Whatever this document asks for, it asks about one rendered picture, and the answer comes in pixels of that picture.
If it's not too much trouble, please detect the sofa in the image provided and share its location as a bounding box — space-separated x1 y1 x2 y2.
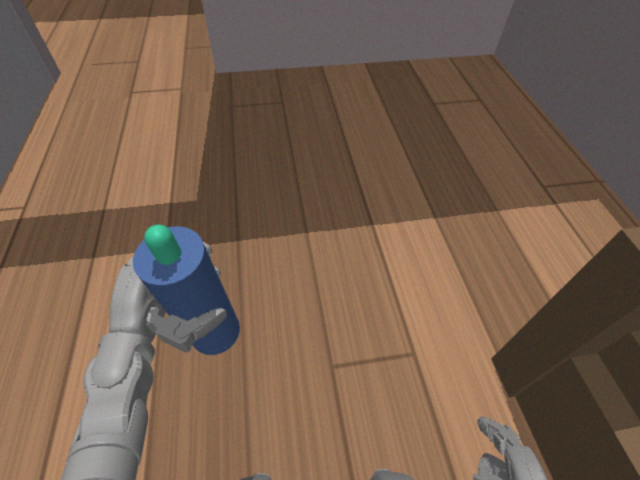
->
491 227 640 480

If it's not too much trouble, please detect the left robot hand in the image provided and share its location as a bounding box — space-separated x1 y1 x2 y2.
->
109 242 227 353

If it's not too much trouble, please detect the left robot arm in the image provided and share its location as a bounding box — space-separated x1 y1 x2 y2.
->
61 331 155 480

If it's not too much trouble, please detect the bottle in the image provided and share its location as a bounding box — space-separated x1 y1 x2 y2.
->
133 224 240 355

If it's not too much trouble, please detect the right robot hand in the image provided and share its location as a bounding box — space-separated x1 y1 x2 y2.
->
473 417 548 480

